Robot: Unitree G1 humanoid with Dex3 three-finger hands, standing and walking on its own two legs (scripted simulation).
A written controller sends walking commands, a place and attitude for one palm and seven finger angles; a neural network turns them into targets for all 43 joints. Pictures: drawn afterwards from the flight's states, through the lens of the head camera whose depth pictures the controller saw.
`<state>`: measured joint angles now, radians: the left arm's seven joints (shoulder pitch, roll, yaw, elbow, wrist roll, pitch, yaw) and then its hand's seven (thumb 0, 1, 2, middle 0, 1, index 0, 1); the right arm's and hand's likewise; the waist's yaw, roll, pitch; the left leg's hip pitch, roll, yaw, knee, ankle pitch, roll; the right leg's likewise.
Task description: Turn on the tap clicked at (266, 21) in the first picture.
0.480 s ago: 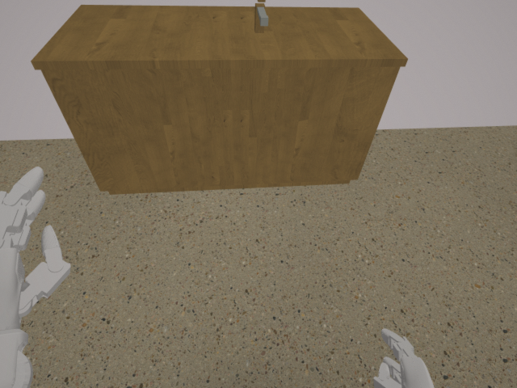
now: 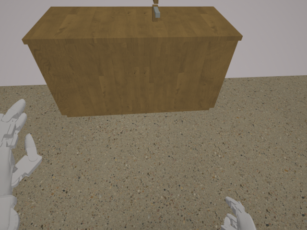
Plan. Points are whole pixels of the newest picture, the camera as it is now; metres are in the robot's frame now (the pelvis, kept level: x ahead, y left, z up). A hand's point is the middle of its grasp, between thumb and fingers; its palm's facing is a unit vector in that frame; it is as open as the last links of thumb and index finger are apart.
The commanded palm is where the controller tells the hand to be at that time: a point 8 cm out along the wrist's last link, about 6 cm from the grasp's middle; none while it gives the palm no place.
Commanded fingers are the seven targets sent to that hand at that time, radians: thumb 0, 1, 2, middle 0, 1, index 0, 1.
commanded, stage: walk to a spot facing it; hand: left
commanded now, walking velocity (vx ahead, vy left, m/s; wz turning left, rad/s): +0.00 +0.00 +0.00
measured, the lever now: (157, 14) +1.29 +0.07 +0.07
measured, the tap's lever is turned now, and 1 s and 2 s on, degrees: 0 0 0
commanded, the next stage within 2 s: turn to face it in 1.64 s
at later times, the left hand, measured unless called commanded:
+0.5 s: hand (70, 132) +0.27 +0.20 +0.17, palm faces +0.39 -0.85 -0.36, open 7.5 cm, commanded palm +0.22 +0.25 +0.18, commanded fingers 0.00 0.90 0.90 -0.20 -0.30 -0.20 -0.30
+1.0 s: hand (129, 86) +0.43 +0.10 +0.17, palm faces +0.23 -0.84 -0.49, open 7.4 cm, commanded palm +0.38 +0.17 +0.18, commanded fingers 0.00 0.90 0.90 -0.20 -0.30 -0.20 -0.30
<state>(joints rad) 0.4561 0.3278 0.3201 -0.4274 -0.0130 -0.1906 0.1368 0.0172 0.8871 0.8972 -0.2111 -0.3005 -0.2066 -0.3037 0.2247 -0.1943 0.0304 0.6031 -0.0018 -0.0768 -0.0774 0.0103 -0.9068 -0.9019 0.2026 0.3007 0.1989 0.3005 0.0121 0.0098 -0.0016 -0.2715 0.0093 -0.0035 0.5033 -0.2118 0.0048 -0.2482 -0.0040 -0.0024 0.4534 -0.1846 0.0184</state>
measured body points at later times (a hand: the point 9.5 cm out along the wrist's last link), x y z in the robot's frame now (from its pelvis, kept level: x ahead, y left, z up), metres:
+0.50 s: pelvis +0.05 -0.03 -0.01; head +0.04 -0.02 +0.44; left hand +0.24 +0.24 +0.18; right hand +0.18 -0.27 -0.10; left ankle +0.07 +0.11 -0.72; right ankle +0.04 -0.13 -0.74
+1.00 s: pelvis +0.18 -0.09 -0.02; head +0.21 -0.11 +0.43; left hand +0.41 +0.15 +0.19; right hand +0.29 -0.34 -0.13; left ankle +0.17 +0.06 -0.64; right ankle +0.20 -0.17 -0.74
